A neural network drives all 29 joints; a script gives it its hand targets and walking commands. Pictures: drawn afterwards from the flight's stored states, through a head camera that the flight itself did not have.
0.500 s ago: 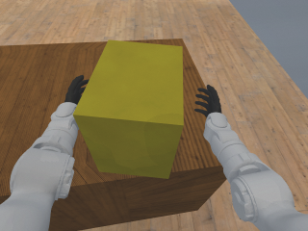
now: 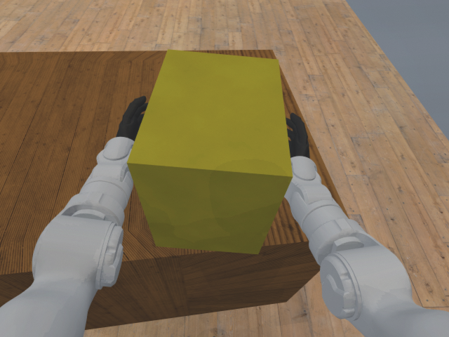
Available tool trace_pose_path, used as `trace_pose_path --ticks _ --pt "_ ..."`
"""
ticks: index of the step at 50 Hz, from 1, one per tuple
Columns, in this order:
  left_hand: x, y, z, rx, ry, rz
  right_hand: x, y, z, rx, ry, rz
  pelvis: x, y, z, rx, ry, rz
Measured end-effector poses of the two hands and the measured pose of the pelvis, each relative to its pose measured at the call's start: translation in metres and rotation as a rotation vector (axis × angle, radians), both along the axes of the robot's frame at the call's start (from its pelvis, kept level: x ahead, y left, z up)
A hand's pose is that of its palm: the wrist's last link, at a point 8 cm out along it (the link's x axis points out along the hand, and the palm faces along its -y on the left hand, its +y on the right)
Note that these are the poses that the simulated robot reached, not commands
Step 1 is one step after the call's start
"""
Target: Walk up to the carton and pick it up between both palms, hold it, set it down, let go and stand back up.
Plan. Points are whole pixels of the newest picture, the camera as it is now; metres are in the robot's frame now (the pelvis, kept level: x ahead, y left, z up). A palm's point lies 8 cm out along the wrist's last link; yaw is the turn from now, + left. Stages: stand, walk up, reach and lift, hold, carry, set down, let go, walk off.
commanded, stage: reach and lift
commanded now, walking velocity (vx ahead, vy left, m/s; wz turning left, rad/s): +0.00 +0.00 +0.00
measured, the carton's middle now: (214, 156) +0.46 +0.01 +0.04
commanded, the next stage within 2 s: none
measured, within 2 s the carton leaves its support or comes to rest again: leaves its support in 1.70 s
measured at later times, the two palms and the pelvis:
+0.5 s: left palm (131, 139) +0.46 +0.16 +0.09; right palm (298, 164) +0.40 -0.14 +0.08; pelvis +0.02 +0.01 +0.01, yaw +0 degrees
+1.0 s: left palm (131, 139) +0.46 +0.16 +0.09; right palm (298, 166) +0.40 -0.14 +0.07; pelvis +0.04 +0.00 +0.02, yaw +1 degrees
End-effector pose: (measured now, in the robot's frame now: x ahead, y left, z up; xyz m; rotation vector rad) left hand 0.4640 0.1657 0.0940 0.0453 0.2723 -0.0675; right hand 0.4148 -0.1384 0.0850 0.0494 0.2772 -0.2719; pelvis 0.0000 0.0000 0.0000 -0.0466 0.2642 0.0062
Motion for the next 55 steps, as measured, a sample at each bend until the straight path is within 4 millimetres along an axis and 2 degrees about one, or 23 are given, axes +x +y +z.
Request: trace_pose_path --ticks 12,19,30,40,55 --pt "-0.001 -0.003 -0.003 -0.008 0.005 0.000 -0.012 -0.006 -0.005 -0.029 -0.006 -0.044 0.004 0.002 0.005 -0.003 -0.049 0.001" --pt "-0.001 -0.003 -0.003 0.010 -0.003 -0.010 -0.011 -0.003 -0.006 -0.037 -0.035 -0.018 0.010 0.004 0.009 0.001 -0.087 0.000" --pt "-0.002 -0.003 -0.001 0.046 -0.020 -0.035 -0.014 -0.002 -0.010 -0.036 -0.095 -0.017 0.027 0.007 0.017 0.011 -0.158 0.010" --pt "0.000 -0.003 -0.002 0.046 -0.023 -0.044 -0.013 -0.002 -0.012 -0.057 -0.106 -0.010 0.040 0.000 0.021 0.018 -0.217 0.015" --pt "-0.002 -0.002 0.000 0.055 -0.025 -0.049 -0.013 -0.003 -0.012 -0.079 -0.116 -0.004 0.041 -0.004 0.022 0.021 -0.229 0.019"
